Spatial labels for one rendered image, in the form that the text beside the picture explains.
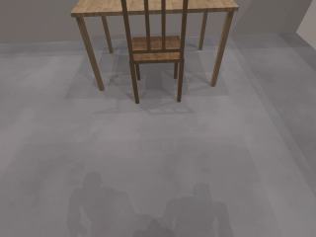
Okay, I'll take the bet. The table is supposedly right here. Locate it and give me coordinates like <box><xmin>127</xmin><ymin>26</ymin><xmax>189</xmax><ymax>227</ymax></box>
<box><xmin>70</xmin><ymin>0</ymin><xmax>239</xmax><ymax>91</ymax></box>

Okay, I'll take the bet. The chair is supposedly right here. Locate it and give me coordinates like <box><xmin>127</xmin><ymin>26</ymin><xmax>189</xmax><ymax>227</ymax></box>
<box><xmin>120</xmin><ymin>0</ymin><xmax>189</xmax><ymax>104</ymax></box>

